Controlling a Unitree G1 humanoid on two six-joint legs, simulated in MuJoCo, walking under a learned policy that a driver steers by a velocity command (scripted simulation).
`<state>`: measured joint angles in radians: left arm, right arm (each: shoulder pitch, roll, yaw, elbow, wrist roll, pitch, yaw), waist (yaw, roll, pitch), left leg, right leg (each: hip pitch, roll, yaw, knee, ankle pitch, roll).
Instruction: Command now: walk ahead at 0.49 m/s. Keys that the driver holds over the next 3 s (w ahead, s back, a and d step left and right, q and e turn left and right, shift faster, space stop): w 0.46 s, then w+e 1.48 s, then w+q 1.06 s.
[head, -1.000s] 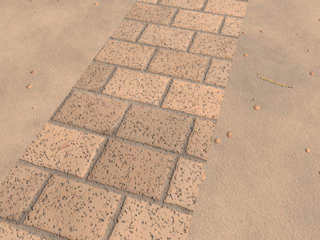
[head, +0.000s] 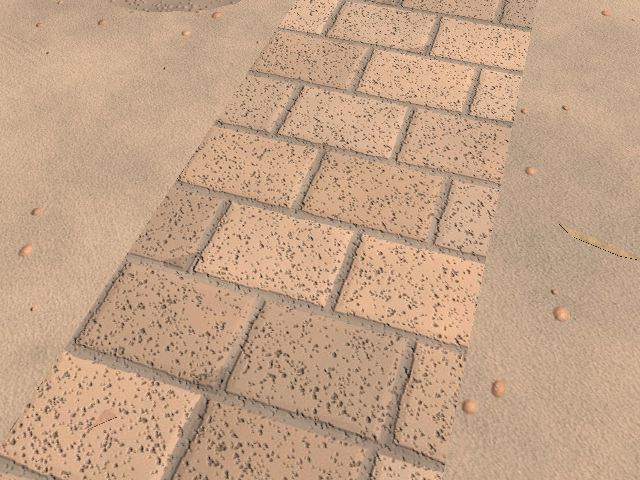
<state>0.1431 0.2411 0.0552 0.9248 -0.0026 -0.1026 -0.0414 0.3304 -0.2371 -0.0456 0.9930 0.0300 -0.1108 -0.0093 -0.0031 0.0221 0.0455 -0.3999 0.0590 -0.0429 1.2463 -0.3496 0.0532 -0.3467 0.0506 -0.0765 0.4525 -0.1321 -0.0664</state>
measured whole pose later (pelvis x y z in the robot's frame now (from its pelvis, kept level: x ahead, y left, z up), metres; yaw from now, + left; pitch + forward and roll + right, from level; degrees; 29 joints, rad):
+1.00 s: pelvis +0.58 +0.01 -0.02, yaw -15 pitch +2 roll +1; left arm 0.06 0.25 0.08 0.79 -0.02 -0.06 -0.05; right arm 0.32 -0.25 -0.07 0.96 0.00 -0.06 -0.03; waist -0.02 -0.01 0.05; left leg -0.05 0.08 0.19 0.81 -0.48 -0.02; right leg -0.52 0.03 -0.07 0.64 -0.14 -0.12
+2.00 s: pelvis +1.05 -0.24 -0.02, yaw -50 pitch +2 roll +1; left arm 0.07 0.28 0.07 0.60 -0.02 -0.03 -0.04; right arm 0.32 -0.31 -0.08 0.86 0.01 -0.06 -0.01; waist -0.06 -0.01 0.05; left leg -0.05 0.11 0.20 0.73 -0.51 -0.04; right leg -0.52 0.01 -0.05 0.64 -0.13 -0.10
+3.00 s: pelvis +1.49 -0.64 -0.01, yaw -21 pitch +3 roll -1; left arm 0.05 0.27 0.05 0.67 0.01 -0.13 -0.02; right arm 0.37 -0.31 -0.08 0.71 0.02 -0.03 -0.02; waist -0.07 0.02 -0.01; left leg -0.16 -0.10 -0.23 0.70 -0.51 0.05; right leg -0.46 0.03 0.04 0.51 -0.09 -0.01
